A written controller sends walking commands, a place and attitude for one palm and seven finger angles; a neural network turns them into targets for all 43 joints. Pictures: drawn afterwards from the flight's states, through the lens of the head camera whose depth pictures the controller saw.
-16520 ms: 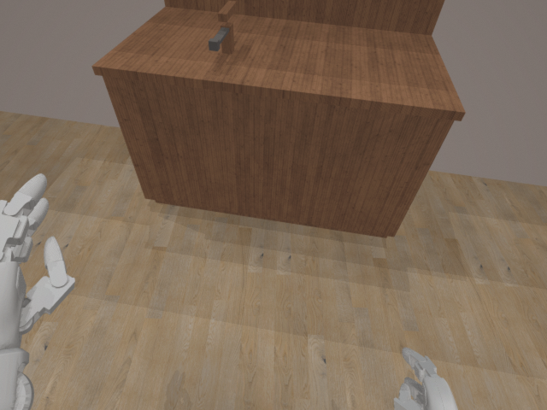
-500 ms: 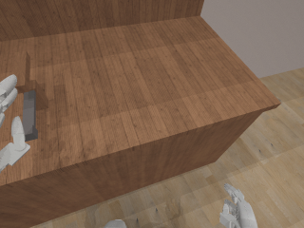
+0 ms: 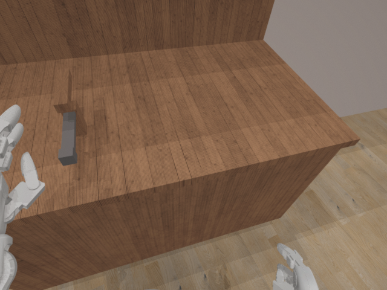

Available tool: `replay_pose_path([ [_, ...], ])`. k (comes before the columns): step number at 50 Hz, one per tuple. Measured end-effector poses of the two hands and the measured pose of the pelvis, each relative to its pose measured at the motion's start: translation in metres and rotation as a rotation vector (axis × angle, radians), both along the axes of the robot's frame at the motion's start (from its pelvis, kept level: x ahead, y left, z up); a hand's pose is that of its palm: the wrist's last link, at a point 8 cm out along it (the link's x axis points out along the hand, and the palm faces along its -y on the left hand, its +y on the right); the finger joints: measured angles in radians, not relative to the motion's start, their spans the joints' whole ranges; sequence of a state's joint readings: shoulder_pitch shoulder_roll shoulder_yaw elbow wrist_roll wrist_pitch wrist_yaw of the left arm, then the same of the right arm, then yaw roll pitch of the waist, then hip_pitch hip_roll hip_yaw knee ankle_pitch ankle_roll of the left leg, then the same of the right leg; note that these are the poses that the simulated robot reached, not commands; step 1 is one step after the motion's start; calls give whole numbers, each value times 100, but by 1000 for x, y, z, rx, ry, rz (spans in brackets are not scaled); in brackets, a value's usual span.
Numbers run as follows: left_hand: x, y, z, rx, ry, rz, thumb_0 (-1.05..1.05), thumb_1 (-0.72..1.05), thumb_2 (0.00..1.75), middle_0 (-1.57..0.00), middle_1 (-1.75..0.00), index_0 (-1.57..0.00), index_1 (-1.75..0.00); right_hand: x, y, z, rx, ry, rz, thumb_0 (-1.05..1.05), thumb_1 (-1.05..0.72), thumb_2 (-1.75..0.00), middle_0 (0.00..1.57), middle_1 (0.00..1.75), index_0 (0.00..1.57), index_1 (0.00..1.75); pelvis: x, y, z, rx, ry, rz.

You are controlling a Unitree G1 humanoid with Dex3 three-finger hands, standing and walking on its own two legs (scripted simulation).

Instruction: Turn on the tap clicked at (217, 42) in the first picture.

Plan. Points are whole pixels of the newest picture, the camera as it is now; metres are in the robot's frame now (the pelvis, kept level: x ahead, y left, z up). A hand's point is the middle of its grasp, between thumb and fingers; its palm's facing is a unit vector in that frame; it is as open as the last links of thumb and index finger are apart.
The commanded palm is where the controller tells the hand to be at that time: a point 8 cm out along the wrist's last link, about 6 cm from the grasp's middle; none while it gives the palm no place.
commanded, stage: come to a stop and stand still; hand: left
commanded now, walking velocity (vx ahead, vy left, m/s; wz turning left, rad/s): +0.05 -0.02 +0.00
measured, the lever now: (68, 156) +0.34 +0.30 +0.06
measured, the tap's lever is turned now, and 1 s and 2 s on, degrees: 0 0 0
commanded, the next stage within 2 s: look again from close up in 0.94 s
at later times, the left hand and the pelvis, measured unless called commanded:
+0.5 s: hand (44, 164) +0.26 +0.27 +0.16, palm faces +0.37 -0.86 -0.36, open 7.4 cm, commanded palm +0.20 +0.29 +0.18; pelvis +0.03 +0.02 +0.01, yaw -1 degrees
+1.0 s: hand (34, 155) +0.26 +0.28 +0.17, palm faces +0.38 -0.86 -0.34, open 7.4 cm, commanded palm +0.21 +0.31 +0.18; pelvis +0.04 +0.03 +0.01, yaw -1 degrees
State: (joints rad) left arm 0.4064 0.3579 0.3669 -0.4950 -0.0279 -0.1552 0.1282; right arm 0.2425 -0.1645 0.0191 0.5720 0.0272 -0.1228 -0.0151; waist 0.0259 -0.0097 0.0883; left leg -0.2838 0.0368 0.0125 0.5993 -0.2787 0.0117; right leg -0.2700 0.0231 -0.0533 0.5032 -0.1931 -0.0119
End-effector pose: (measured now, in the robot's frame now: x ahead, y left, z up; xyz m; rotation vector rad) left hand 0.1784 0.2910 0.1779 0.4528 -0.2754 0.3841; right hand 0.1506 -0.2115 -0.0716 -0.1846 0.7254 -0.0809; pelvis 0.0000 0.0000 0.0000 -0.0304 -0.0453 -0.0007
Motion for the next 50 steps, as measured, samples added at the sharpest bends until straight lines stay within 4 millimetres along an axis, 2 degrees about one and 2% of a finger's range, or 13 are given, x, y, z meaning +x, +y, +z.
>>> replay_pose_path([
  [5,8,-10,-3,-17,19,-24,2,89,89,-21,-30,-21,-30,0,-2,0,9,2,-8,1,-90,-90,20,31,21,30,6,-3,2,-3,6,-1],
  [8,25,10,20,131,-54,-37,2,88,89,-22,-30,-22,-30,0,-6,-1,-38,24,30,1,-90,-90,20,30,21,30,6,-7,3,6,17,-3],
  [11,35,22,26,95,-91,-15,2,88,89,-21,-30,-21,-30,2,-11,3,-35,7,21,1,-90,-90,20,30,21,30,8,-3,5,18,20,-24],
  [16,34,-3,9,27,-16,-102,2,89,89,-21,-30,-21,-30,9,-17,9,-28,-51,-35,1,-90,-90,20,30,21,30,17,8,6,26,22,-40],
  [18,33,-7,0,9,21,-126,2,89,89,-21,-30,-21,-30,12,-17,10,-37,-52,-49,1,-90,-90,20,30,20,30,21,11,6,25,24,-37],
  [22,34,4,-7,-5,36,-101,2,88,89,-21,-30,-21,-30,22,-11,13,-61,-38,-38,1,-90,-90,20,30,20,30,27,13,7,22,26,-28],
  [27,41,20,2,-24,-40,-40,2,88,89,-21,-30,-21,-30,41,4,16,-61,-45,8,1,-90,-90,20,30,20,30,34,18,8,17,22,-20],
  [31,48,20,7,-37,-79,-46,2,89,89,-21,-30,-21,-30,58,17,21,-45,-73,32,1,-90,-90,20,30,20,30,40,22,8,12,22,-21],
  [37,55,20,4,-34,-50,-77,2,89,89,-21,-30,-21,-30,74,31,27,-26,-101,39,1,-90,-90,20,30,21,30,45,29,8,9,24,-22],
  [42,54,26,4,-23,-29,-73,2,89,89,-21,-30,-21,-30,75,35,27,-28,-90,34,1,-90,-90,20,30,21,30,47,32,9,6,23,-21],
  [50,46,30,6,-26,-33,-56,2,89,89,-21,-30,-21,-30,62,30,22,-46,-46,21,1,-90,-90,20,30,21,30,43,34,9,5,17,-16],
])
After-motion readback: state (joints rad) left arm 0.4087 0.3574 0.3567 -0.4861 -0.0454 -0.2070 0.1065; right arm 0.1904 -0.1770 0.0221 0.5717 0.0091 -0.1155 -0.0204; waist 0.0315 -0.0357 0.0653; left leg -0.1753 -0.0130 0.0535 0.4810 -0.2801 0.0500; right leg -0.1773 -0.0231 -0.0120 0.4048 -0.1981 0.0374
